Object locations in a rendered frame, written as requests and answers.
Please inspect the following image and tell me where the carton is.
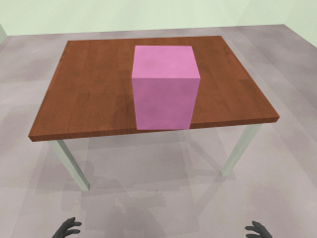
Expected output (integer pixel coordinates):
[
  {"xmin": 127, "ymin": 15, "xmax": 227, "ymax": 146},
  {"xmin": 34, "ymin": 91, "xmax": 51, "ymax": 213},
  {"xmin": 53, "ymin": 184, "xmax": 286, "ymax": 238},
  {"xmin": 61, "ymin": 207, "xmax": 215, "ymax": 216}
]
[{"xmin": 132, "ymin": 46, "xmax": 201, "ymax": 130}]

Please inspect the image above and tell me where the robot left hand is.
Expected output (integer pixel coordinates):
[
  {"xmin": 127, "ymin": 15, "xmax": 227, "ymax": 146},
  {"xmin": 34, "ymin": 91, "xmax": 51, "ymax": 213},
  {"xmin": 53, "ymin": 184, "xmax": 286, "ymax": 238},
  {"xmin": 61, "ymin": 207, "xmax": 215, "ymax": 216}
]
[{"xmin": 52, "ymin": 217, "xmax": 82, "ymax": 238}]

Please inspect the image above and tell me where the table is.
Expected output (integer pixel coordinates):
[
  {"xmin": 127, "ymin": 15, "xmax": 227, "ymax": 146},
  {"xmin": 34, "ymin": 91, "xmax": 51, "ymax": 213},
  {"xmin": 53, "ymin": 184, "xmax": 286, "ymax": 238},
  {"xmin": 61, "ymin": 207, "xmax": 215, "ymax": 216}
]
[{"xmin": 28, "ymin": 36, "xmax": 280, "ymax": 191}]

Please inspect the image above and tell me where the robot right hand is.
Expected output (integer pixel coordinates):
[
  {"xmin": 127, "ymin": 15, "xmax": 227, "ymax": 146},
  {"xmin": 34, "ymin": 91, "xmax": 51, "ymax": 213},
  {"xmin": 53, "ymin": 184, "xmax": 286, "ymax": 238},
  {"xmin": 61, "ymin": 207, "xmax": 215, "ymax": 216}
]
[{"xmin": 245, "ymin": 220, "xmax": 272, "ymax": 238}]

